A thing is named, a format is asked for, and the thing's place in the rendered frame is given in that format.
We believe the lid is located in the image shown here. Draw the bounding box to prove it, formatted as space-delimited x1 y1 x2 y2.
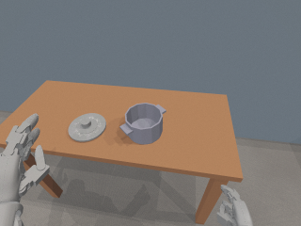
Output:
68 113 106 142

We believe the pot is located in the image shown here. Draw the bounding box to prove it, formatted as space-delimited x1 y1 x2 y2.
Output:
119 103 166 145

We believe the left robot hand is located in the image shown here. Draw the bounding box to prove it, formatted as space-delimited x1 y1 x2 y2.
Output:
0 113 50 202

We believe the table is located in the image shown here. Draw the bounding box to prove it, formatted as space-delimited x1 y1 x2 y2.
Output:
0 80 244 225

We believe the right robot hand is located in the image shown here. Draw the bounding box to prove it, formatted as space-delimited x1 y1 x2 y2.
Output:
216 185 254 226

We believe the robot left forearm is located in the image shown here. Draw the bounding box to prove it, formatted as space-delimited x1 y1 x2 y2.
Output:
0 202 24 226

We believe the knob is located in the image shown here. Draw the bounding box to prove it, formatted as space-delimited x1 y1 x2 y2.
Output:
81 118 91 128

